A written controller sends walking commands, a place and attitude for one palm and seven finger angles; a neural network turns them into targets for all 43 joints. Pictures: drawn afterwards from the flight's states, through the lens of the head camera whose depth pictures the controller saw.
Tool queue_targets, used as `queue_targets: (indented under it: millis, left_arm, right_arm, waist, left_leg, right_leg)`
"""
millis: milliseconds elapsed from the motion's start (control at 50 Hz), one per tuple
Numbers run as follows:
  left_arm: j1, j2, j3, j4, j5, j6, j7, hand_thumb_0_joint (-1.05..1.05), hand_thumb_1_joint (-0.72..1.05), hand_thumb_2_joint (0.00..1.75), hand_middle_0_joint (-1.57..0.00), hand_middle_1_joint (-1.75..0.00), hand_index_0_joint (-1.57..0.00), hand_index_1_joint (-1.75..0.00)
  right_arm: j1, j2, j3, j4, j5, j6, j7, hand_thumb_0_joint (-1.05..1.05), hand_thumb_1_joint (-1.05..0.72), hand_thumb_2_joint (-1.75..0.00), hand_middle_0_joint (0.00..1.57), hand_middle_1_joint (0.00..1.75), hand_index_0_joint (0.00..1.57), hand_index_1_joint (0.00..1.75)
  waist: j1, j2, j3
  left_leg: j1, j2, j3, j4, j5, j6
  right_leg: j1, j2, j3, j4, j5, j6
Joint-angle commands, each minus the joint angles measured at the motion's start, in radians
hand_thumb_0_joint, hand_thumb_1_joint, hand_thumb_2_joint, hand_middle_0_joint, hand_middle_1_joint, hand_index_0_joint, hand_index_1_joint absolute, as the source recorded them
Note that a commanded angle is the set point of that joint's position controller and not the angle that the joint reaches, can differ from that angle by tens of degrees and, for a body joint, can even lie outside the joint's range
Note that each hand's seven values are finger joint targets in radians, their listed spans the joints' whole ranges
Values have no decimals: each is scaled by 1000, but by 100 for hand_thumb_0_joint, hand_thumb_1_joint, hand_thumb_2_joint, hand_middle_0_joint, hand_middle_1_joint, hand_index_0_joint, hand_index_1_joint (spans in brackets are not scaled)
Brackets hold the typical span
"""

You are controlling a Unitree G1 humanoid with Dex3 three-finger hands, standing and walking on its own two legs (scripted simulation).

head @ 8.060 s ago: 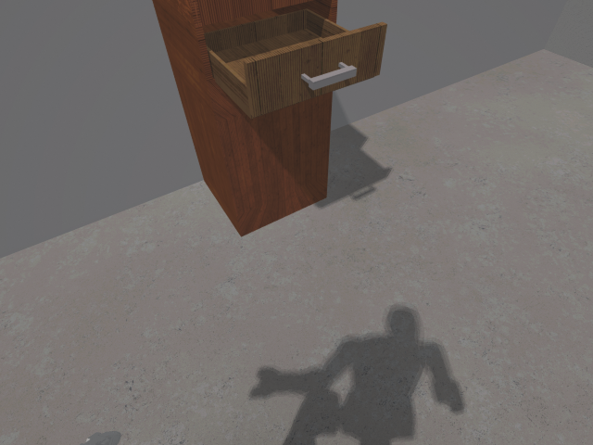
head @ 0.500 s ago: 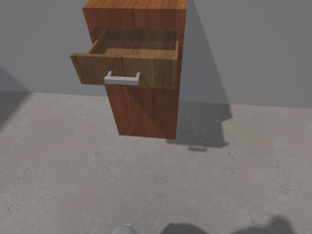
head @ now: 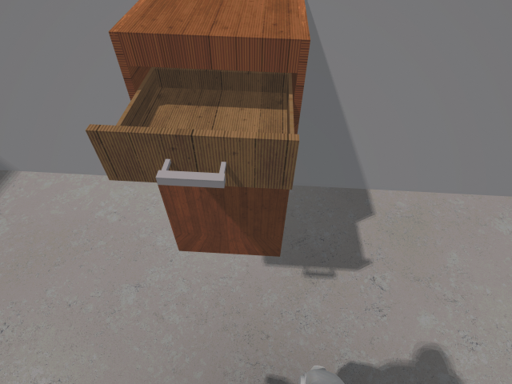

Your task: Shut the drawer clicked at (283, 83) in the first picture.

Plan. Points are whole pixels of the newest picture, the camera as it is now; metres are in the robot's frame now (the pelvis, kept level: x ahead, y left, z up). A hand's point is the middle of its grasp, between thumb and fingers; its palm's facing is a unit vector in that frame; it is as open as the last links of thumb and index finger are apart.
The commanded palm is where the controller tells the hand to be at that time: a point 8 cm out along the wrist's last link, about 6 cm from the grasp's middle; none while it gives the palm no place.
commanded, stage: take the last steps up to it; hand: left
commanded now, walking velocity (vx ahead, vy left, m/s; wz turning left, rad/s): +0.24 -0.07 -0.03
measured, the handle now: (193, 172) +0.50 +0.16 +0.03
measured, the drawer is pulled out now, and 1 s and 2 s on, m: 0.26 0.26 0.26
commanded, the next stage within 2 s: come to a stop and stand still in 0.24 s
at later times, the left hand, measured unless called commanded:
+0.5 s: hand out of the picture +0.16 +0.11 -0.17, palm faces +0.07 -0.98 -0.21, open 7.3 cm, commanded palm none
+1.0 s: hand out of the picture +0.15 +0.13 -0.17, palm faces +0.06 -0.96 -0.28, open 7.4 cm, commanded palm none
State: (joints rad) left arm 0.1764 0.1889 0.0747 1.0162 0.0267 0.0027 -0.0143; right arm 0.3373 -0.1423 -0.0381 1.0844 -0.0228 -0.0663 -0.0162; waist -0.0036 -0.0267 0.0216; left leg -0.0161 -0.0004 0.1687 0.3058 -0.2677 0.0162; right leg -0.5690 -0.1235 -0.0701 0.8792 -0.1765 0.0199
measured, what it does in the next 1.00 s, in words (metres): walks ahead: right foot, then left foot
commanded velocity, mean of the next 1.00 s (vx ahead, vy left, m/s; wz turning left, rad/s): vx -0.02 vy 0.00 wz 0.01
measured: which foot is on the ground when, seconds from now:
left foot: down 0.00-0.16, up 0.18-0.54, down 0.56-1.00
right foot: up 0.00-0.12, down 0.14-1.00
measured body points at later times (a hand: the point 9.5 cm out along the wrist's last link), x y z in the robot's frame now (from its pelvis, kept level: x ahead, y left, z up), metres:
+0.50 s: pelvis +0.15 -0.06 +0.00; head +0.15 -0.08 +0.45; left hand +0.16 +0.16 -0.15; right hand +0.19 -0.29 -0.16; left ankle +0.19 +0.07 -0.72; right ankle +0.17 -0.13 -0.74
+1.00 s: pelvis +0.13 -0.06 -0.01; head +0.12 -0.08 +0.44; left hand +0.15 +0.18 -0.15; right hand +0.21 -0.28 -0.17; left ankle +0.14 +0.06 -0.73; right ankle +0.17 -0.13 -0.74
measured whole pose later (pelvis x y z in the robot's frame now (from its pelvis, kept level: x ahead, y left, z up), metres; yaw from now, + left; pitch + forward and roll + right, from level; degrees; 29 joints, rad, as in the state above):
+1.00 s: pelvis +0.13 -0.06 -0.01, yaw +0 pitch -3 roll +1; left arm 0.33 0.16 0.03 0.97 0.03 0.01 0.05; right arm 0.21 -0.18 -0.05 0.94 -0.01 0.04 0.00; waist 0.01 0.05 0.01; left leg -0.28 0.02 0.06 0.66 -0.36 0.01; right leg -0.28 -0.01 -0.14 0.57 -0.26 -0.07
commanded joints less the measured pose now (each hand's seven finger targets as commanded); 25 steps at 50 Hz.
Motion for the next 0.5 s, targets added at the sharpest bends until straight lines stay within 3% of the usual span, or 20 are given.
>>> queue_targets:
  millis: [0,20,40,60,80,100,120,140,160,200,220,260,320,360,420,460,480]
  left_arm:
    - [-75,19,-9,-76,-4,-20,-12,0,90,90,-20,-30,-20,-30]
    - [-83,25,-9,-81,-5,-23,-10,0,90,90,-20,-30,-20,-30]
    - [-60,25,-6,-77,-5,-25,-10,0,90,90,-20,-30,-20,-30]
    - [-16,38,-3,-62,-4,-31,-10,0,90,90,-20,-30,-20,-30]
    - [87,57,2,-26,-2,-41,-8,0,90,90,-20,-30,-20,-30]
    - [218,110,16,20,2,-55,-1,0,90,90,-20,-30,-20,-30]
    - [334,219,43,47,6,-66,13,0,90,90,-20,-30,-20,-30]
    - [368,259,40,53,-17,-62,17,0,90,90,-20,-30,-20,-30]
    - [273,230,32,32,-18,-62,21,0,90,90,-20,-30,-20,-30]
    - [112,135,8,-6,-19,-58,28,0,90,90,-20,-30,-20,-30]
    - [72,107,0,-17,-16,-60,32,0,90,90,-20,-30,-20,-30]
    - [51,72,-10,-12,-10,-66,35,0,90,90,-20,-30,-20,-30]
    - [106,59,-14,15,-8,-70,35,0,90,90,-20,-30,-20,-30]
    - [101,57,-21,22,-7,-68,36,0,90,90,-20,-30,-20,-30]
    - [114,72,-27,42,-7,-54,43,0,90,90,-20,-30,-20,-30]
    - [120,84,-24,52,-13,-40,51,0,90,90,-20,-30,-20,-30]
    - [112,90,-23,52,-15,-32,53,0,90,90,-20,-30,-20,-30]
  right_arm:
    - [89,-146,-37,-17,-9,-9,-10,0,-90,-90,20,30,20,30]
    - [96,-147,-38,-10,-12,-6,-8,0,-90,-90,20,30,20,30]
    - [80,-157,-39,-9,-12,-4,-10,0,-90,-90,20,30,20,30]
    - [75,-161,-39,-7,-10,0,-9,0,-90,-90,20,30,20,30]
    - [75,-161,-37,-2,-6,3,-8,0,-90,-90,20,30,20,30]
    - [79,-138,-32,2,3,-1,-3,0,-90,-90,20,30,20,30]
    - [126,-70,-20,-13,14,-3,6,0,-90,-90,20,30,20,30]
    - [95,-93,-18,-37,21,7,0,0,-90,-90,20,30,20,30]
    - [54,-88,-26,-33,18,13,1,0,-90,-90,20,30,20,30]
    - [21,-80,-29,-27,4,30,4,0,-90,-90,20,30,20,30]
    - [48,-61,-28,-18,0,39,6,0,-90,-90,20,30,20,30]
    - [97,-44,-20,3,-6,55,7,0,-90,-90,20,30,20,30]
    - [72,-24,-17,-2,-6,60,9,0,-90,-90,20,30,20,30]
    - [42,-11,-3,-4,2,59,4,0,-90,-90,20,30,20,30]
    - [-6,-12,9,-6,13,59,-5,0,-90,-90,20,30,20,30]
    - [-27,-25,7,-10,18,65,-12,0,-90,-90,20,30,20,30]
    - [-14,-33,4,-8,19,68,-15,0,-90,-90,20,30,20,30]
  waist:
    - [-36,127,124]
    - [-36,120,121]
    - [-20,139,110]
    - [2,120,84]
    - [47,85,21]
    - [104,6,-56]
    - [130,-250,-180]
    - [126,-213,-214]
    - [107,-180,-174]
    - [40,-59,-38]
    - [8,-42,-28]
    - [-29,-78,-18]
    - [-15,-51,-17]
    - [-13,-37,-11]
    - [10,-56,-40]
    - [7,-53,-34]
    - [-6,-80,-33]
  left_leg:
    - [-52,296,-143,-88,350,132]
    - [-61,304,-150,-68,365,127]
    - [-70,305,-143,-38,376,121]
    - [-76,287,-124,28,429,108]
    - [-92,250,-89,161,477,82]
    - [-211,200,-55,362,413,46]
    - [-446,65,17,683,-36,-3]
    - [-480,30,-87,901,-347,-6]
    - [-505,65,-166,980,-289,1]
    - [-504,127,-177,974,-130,-8]
    - [-466,137,-169,926,-89,-16]
    - [-413,136,-144,832,-55,-36]
    - [-411,122,-113,688,-42,-50]
    - [-385,114,-120,569,-47,-63]
    - [-312,82,-116,393,-50,-69]
    - [-242,72,-124,287,11,-64]
    - [-198,73,-125,213,70,-62]
  right_leg:
    - [13,12,-26,-180,-14,-16]
    - [54,23,-35,-208,-23,-23]
    - [108,34,-41,-233,-22,-31]
    - [196,61,-67,-274,-20,-40]
    - [349,90,-87,-345,18,-48]
    - [577,48,-21,-374,61,-73]
    - [801,-222,324,-457,191,-162]
    - [731,-340,485,-567,267,-253]
    - [615,-309,458,-607,150,-250]
    - [405,-232,304,-648,-13,-213]
    - [344,-201,223,-664,4,-193]
    - [271,-158,124,-683,43,-172]
    - [303,-138,100,-685,122,-186]
    - [319,-147,95,-664,263,-190]
    - [380,-143,99,-597,447,-196]
    - [366,-135,89,-547,464,-182]
    - [352,-122,76,-519,424,-162]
